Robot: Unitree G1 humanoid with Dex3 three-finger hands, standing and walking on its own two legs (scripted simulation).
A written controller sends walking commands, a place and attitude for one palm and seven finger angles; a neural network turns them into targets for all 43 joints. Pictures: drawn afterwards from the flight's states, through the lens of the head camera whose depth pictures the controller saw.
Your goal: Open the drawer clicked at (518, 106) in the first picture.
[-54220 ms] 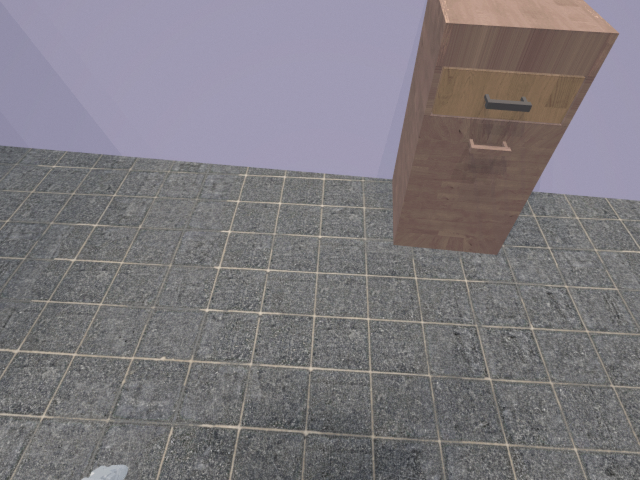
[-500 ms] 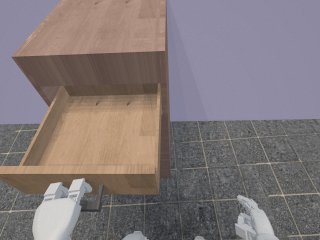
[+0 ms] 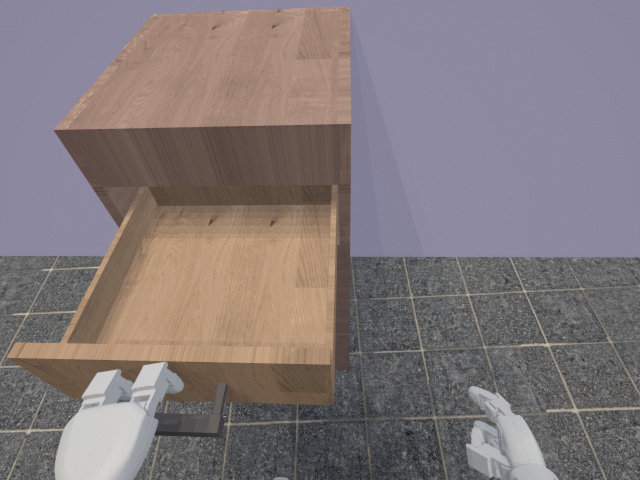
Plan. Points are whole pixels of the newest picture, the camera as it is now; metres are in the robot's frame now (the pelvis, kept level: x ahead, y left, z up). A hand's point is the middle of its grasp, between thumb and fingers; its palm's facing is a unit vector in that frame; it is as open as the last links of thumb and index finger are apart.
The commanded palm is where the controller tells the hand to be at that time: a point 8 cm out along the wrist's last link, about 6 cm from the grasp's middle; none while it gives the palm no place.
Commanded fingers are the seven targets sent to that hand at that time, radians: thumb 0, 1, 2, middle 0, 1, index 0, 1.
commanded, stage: lift the hand off the handle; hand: left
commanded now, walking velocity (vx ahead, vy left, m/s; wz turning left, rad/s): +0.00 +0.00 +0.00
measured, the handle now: (177, 407) +0.21 +0.21 -0.02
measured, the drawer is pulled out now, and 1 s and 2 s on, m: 0.30 0.30 0.30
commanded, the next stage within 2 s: draw the hand back to the body in 1.46 s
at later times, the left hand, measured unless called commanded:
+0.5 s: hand (132, 433) +0.16 +0.22 +0.05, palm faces +0.03 -0.16 -0.99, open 13.7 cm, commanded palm +0.13 +0.21 +0.11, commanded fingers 0.00 -0.50 0.30 -0.30 -1.20 -0.30 -1.20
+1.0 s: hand (124, 418) +0.16 +0.21 +0.09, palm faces +0.05 -0.14 -0.99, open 13.8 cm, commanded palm +0.14 +0.21 +0.15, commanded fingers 0.00 -0.50 0.30 -0.30 -1.20 -0.30 -1.20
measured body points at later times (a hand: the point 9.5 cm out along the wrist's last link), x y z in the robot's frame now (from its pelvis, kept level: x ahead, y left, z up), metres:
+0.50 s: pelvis +0.00 +0.01 +0.01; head +0.02 -0.02 +0.46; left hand +0.15 +0.22 +0.10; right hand +0.21 -0.20 -0.08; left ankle +0.00 +0.12 -0.68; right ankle -0.01 -0.11 -0.68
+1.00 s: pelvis +0.01 +0.00 +0.02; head +0.01 -0.04 +0.47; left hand +0.16 +0.22 +0.14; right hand +0.22 -0.21 -0.06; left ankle +0.00 +0.12 -0.68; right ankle -0.01 -0.11 -0.68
